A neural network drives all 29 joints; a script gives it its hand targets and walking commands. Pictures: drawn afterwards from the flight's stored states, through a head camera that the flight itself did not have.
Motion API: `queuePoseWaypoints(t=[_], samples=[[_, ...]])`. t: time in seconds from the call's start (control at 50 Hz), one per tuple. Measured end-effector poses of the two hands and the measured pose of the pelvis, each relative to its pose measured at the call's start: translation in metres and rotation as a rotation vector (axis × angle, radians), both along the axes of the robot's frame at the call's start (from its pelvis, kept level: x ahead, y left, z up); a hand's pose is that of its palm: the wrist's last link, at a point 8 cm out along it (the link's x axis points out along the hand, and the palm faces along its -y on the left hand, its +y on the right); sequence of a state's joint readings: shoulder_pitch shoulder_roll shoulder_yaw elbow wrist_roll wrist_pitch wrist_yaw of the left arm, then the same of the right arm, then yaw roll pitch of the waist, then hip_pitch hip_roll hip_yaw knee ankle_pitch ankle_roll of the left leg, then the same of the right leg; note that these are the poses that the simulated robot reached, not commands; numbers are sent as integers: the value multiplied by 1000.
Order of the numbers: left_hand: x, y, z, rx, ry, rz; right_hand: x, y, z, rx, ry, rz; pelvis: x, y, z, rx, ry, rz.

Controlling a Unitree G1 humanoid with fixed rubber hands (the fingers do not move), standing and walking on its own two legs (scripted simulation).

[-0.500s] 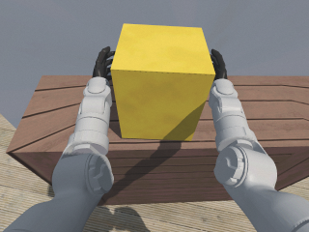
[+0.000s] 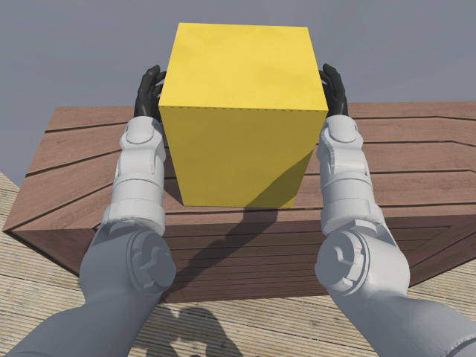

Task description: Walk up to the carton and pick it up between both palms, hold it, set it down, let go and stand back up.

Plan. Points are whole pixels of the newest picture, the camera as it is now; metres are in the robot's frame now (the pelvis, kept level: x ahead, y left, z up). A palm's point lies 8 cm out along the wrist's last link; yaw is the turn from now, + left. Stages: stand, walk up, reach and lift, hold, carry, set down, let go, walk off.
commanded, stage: set down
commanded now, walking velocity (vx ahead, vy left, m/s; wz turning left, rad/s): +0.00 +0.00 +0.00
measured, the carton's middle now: (240, 123) +0.47 -0.03 +0.09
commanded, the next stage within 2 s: none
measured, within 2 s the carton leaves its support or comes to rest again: neither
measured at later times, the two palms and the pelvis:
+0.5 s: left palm (149, 119) +0.46 +0.12 +0.12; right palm (332, 119) +0.43 -0.18 +0.13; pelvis +0.01 +0.00 +0.00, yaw +2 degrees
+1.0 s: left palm (150, 121) +0.47 +0.12 +0.11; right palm (330, 121) +0.44 -0.18 +0.12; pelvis +0.02 +0.00 +0.00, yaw +2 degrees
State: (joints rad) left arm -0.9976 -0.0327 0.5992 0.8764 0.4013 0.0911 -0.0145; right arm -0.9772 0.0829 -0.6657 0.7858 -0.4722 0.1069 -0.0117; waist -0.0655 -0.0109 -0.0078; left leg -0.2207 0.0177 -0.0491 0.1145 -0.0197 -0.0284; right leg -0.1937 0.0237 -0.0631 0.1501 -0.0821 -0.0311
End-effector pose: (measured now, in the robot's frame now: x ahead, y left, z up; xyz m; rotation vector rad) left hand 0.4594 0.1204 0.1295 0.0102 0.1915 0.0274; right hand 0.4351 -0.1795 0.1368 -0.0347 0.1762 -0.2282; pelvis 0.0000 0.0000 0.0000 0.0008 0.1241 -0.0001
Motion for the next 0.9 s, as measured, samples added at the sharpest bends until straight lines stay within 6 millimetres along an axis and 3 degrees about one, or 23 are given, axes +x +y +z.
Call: queuePoseWaypoints(t=[0.9], samples=[[6, 1, -15, -7, -28, -28, 0, -1, -15, -17, -54, 9, 15, -3, 0, 0, 0, 36]])
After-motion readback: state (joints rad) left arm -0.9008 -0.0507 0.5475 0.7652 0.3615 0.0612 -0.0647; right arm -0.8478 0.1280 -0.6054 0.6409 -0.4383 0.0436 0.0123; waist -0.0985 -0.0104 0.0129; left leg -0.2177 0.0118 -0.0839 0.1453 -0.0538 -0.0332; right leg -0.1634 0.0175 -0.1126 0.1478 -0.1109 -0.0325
